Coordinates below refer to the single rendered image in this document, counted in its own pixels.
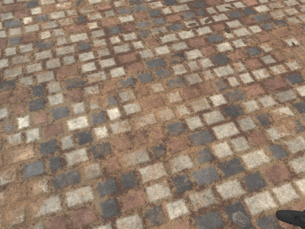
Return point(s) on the robot right hand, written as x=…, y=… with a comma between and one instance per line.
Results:
x=296, y=218

